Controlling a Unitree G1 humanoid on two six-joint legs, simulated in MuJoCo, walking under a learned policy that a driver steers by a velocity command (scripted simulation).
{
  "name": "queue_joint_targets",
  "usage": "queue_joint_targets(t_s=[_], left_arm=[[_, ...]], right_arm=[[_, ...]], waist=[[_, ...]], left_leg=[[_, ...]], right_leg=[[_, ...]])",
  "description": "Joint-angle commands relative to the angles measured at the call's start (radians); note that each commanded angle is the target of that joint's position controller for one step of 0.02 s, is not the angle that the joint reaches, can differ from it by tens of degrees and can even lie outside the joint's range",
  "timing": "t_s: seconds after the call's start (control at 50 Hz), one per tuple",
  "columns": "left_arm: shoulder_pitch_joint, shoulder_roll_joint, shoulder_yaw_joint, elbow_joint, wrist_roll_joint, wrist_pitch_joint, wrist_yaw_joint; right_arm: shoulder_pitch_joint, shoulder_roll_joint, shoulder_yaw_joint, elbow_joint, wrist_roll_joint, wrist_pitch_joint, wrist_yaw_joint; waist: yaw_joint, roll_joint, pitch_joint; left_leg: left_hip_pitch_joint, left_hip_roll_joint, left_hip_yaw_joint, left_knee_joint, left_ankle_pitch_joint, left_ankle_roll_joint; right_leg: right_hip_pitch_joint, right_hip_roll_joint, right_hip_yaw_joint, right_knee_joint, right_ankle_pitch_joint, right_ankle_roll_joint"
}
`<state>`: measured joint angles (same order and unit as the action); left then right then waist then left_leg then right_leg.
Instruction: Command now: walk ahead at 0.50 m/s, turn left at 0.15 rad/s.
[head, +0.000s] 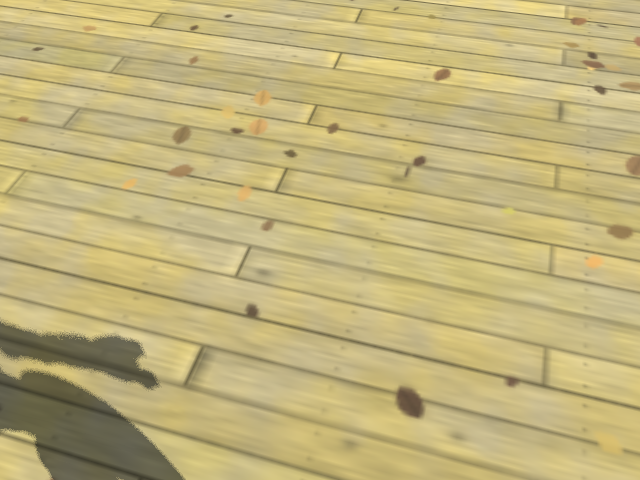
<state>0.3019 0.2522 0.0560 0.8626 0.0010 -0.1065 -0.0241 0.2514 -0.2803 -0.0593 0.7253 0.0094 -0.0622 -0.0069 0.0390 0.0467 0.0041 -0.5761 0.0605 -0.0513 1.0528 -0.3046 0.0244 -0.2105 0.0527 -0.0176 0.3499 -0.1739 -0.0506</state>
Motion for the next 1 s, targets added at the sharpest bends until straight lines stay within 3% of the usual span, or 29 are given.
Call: queue_joint_targets(t_s=[0.02, 0.1, 0.16, 0.2, 0.24, 0.26, 0.28, 0.3, 0.32, 0.34, 0.36, 0.38, 0.4, 0.44, 0.5, 0.58, 0.64, 0.72, 0.78, 0.8, 0.82, 0.84, 0.86, 0.88, 0.9, 0.92, 0.94, 0.96, 1.0], left_arm=[[-0.028, 0.159, 0.033, -0.054, -0.01, -0.014, 0.009], [0.025, 0.178, 0.033, -0.03, -0.022, 0.002, 0.014], [0.085, 0.185, 0.031, -0.004, -0.028, 0.015, 0.014], [0.099, 0.194, 0.032, 0.008, -0.03, 0.026, 0.016], [0.087, 0.214, 0.037, 0.012, -0.03, 0.037, 0.021], [0.076, 0.213, 0.036, 0.011, -0.033, 0.041, 0.023], [0.073, 0.19, 0.025, 0.004, -0.026, 0.042, 0.023], [0.064, 0.124, -0.001, -0.034, 0.005, 0.035, 0.023], [0.184, 0.036, -0.026, -0.039, -0.015, 0.016, 0.019], [0.119, 0.155, 0.004, -0.025, -0.04, 0.008, 0.017], [0.042, 0.183, 0.016, -0.05, -0.052, 0.006, 0.016], [0.009, 0.166, 0.015, -0.051, -0.044, 0.011, 0.02], [-0.001, 0.155, 0.02, -0.051, -0.031, 0.021, 0.023], [0.036, 0.113, 0.019, -0.04, -0.034, 0.048, 0.022], [0.0, 0.087, 0.022, -0.06, -0.031, 0.069, 0.024], [-0.094, 0.072, 0.018, -0.094, -0.024, 0.064, 0.008], [-0.207, 0.054, 0.007, -0.137, -0.019, 0.06, -0.011], [-0.306, 0.057, 0.003, -0.203, -0.022, 0.06, -0.034], [-0.269, 0.092, 0.022, -0.228, -0.024, 0.065, -0.044], [-0.187, 0.121, 0.039, -0.216, -0.027, 0.067, -0.043], [-0.039, 0.17, 0.068, -0.182, -0.029, 0.068, -0.034], [0.123, 0.256, 0.105, -0.144, -0.027, 0.078, -0.013], [0.099, 0.362, 0.118, -0.149, -0.033, 0.073, -0.004], [0.137, 0.294, 0.095, -0.178, -0.021, 0.058, -0.008], [0.105, 0.233, 0.079, -0.169, -0.015, 0.046, -0.01], [0.043, 0.2, 0.069, -0.176, -0.023, 0.04, -0.01], [-0.031, 0.166, 0.059, -0.192, -0.022, 0.04, -0.008], [-0.074, 0.14, 0.048, -0.213, -0.01, 0.04, -0.003], [-0.088, 0.152, 0.051, -0.224, -0.009, 0.037, 0.004]], right_arm=[[-0.042, -0.035, -0.003, -0.089, -0.007, -0.017, 0.0], [-0.162, -0.016, 0.009, -0.115, 0.002, -0.025, 0.013], [-0.244, -0.024, 0.008, -0.143, 0.012, -0.029, 0.027], [-0.275, -0.037, 0.004, -0.163, 0.014, -0.033, 0.036], [-0.236, -0.065, -0.007, -0.16, 0.012, -0.037, 0.041], [-0.152, -0.09, -0.022, -0.138, 0.006, -0.039, 0.038], [-0.002, -0.14, -0.047, -0.098, -0.002, -0.039, 0.028], [0.191, -0.226, -0.069, -0.073, -0.02, -0.033, 0.014], [0.204, -0.26, -0.072, -0.059, -0.022, -0.025, 0.021], [0.193, -0.162, -0.049, -0.063, -0.015, -0.025, 0.022], [0.13, -0.13, -0.036, -0.064, -0.009, -0.028, 0.02], [0.063, -0.105, -0.027, -0.066, -0.011, -0.031, 0.024], [0.013, -0.079, -0.021, -0.064, -0.014, -0.037, 0.028], [-0.026, -0.064, -0.022, -0.049, -0.022, -0.053, 0.03], [-0.026, -0.082, -0.033, -0.017, -0.028, -0.067, 0.022], [-0.006, -0.105, -0.041, 0.016, -0.027, -0.06, 0.005], [0.033, -0.131, -0.049, 0.039, -0.018, -0.049, -0.005], [0.088, -0.156, -0.06, 0.075, 0.0, -0.021, -0.009], [0.066, -0.193, -0.07, 0.073, 0.01, 0.001, -0.017], [0.054, -0.206, -0.072, 0.07, 0.012, 0.01, -0.021], [0.034, -0.208, -0.07, 0.065, 0.018, 0.016, -0.024], [0.042, -0.182, -0.057, 0.049, 0.004, 0.009, -0.029], [0.133, -0.024, -0.009, -0.006, -0.033, -0.02, -0.013], [0.044, -0.088, -0.012, -0.02, 0.004, -0.064, 0.003], [-0.051, -0.131, -0.023, -0.05, 0.04, -0.083, 0.012], [-0.065, -0.125, -0.018, -0.05, 0.029, -0.093, 0.008], [-0.067, -0.13, -0.025, -0.039, 0.0, -0.093, 0.0], [-0.049, -0.143, -0.033, -0.034, -0.012, -0.081, -0.001], [-0.029, -0.124, -0.034, -0.037, -0.021, -0.057, 0.0]], waist=[[-0.015, -0.12, -0.004], [0.027, -0.122, 0.015], [0.054, -0.125, 0.036], [0.049, -0.133, 0.047], [0.006, -0.145, 0.025], [-0.048, -0.135, -0.023], [-0.118, -0.112, -0.123], [-0.186, 0.031, -0.289], [-0.119, 0.282, -0.394], [-0.155, 0.141, -0.302], [-0.14, 0.099, -0.172], [-0.106, 0.038, -0.11], [-0.077, 0.039, -0.058], [-0.034, 0.06, -0.032], [-0.02, 0.025, 0.006], [-0.041, 0.007, 0.035], [-0.086, -0.012, 0.071], [-0.115, -0.011, 0.099], [-0.064, 0.036, 0.037], [-0.014, 0.052, -0.017], [0.072, 0.039, -0.095], [0.14, -0.046, -0.186], [0.01, -0.307, -0.254], [0.081, -0.2, -0.388], [0.093, -0.152, -0.251], [0.048, -0.083, -0.157], [0.004, -0.052, -0.098], [-0.032, -0.063, -0.078], [-0.06, -0.069, -0.063]], left_leg=[[-0.11, 0.055, -0.006, -0.143, 0.113, -0.018], [-0.035, 0.023, 0.036, -0.383, 0.308, -0.024], [-0.015, 0.001, 0.047, -0.468, 0.329, -0.016], [-0.015, -0.009, 0.046, -0.509, 0.276, 0.006], [0.07, -0.031, 0.061, -0.553, 0.221, 0.035], [0.217, -0.055, 0.079, -0.594, 0.23, 0.057], [0.455, -0.034, 0.059, -0.59, 0.255, 0.088], [0.765, 0.195, -0.185, -0.555, 0.3, 0.158], [0.983, 0.38, -0.592, -0.675, 0.102, 0.285], [0.901, 0.344, -0.573, -0.72, -0.009, 0.247], [0.774, 0.311, -0.419, -0.743, 0.033, 0.209], [0.649, 0.266, -0.315, -0.776, 0.108, 0.188], [0.556, 0.23, -0.232, -0.817, 0.155, 0.179], [0.449, 0.201, -0.129, -0.882, 0.221, 0.174], [0.426, 0.2, -0.014, -0.919, 0.341, 0.178], [0.466, 0.18, 0.116, -0.932, 0.383, 0.156], [0.504, 0.191, 0.178, -0.936, 0.387, 0.143], [0.647, 0.232, 0.219, -0.875, 0.464, 0.128], [0.698, 0.237, 0.259, -0.714, 0.872, 0.095], [0.69, 0.228, 0.273, -0.587, 1.018, 0.082], [0.619, 0.193, 0.298, -0.388, 1.025, 0.052], [0.383, 0.15, 0.298, -0.093, 0.748, 0.003], [-0.076, -0.062, 0.209, 0.258, -0.237, -0.063], [-0.191, -0.09, -0.034, 0.372, -0.307, -0.046], [-0.272, -0.039, -0.048, 0.351, -0.212, -0.022], [-0.243, 0.006, -0.042, 0.259, -0.122, -0.007], [-0.175, 0.036, -0.037, 0.172, -0.073, -0.013], [-0.1, 0.056, -0.043, 0.127, -0.041, -0.019], [-0.043, 0.058, -0.028, 0.052, -0.014, -0.045]], right_leg=[[0.078, -0.27, 0.229, -0.201, 0.202, -0.188], [0.077, -0.23, 0.127, -0.2, 0.227, -0.149], [0.129, -0.26, 0.132, -0.178, 0.213, -0.14], [0.187, -0.292, 0.146, -0.148, 0.238, -0.128], [0.223, -0.305, 0.142, -0.08, 0.362, -0.107], [0.202, -0.276, 0.12, 0.025, 0.5, -0.087], [0.115, -0.224, 0.086, 0.207, 0.525, -0.059], [-0.109, -0.149, 0.039, 0.544, 0.196, -0.017], [-0.44, -0.016, 0.069, 0.821, -0.407, 0.02], [-0.535, -0.067, 0.156, 0.923, -0.394, 0.015], [-0.568, -0.104, 0.142, 0.921, -0.295, 0.01], [-0.527, -0.143, 0.123, 0.884, -0.214, 0.018], [-0.496, -0.166, 0.121, 0.837, -0.16, 0.027], [-0.412, -0.187, 0.122, 0.812, -0.096, 0.04], [-0.463, -0.188, 0.14, 0.76, -0.003, 0.057], [-0.493, -0.176, 0.125, 0.55, 0.19, 0.059], [-0.484, -0.167, 0.06, 0.411, 0.257, 0.044], [-0.526, -0.15, 0.004, 0.315, 0.158, 0.006], [-0.394, -0.074, -0.079, 0.297, 0.009, -0.047], [-0.279, -0.031, -0.105, 0.295, -0.033, -0.071], [-0.063, 0.014, -0.111, 0.227, 0.019, -0.107], [0.248, -0.063, 0.055, 0.193, 0.053, -0.161], [0.564, -0.321, 0.621, 0.115, -0.063, -0.343], [0.633, -0.392, 0.864, -0.03, -0.156, -0.39], [0.554, -0.364, 0.714, -0.05, -0.093, -0.335], [0.404, -0.317, 0.583, -0.047, -0.012, -0.295], [0.259, -0.279, 0.492, -0.055, 0.088, -0.267], [0.161, -0.252, 0.435, -0.078, 0.174, -0.259], [0.063, -0.231, 0.39, -0.112, 0.263, -0.265]])
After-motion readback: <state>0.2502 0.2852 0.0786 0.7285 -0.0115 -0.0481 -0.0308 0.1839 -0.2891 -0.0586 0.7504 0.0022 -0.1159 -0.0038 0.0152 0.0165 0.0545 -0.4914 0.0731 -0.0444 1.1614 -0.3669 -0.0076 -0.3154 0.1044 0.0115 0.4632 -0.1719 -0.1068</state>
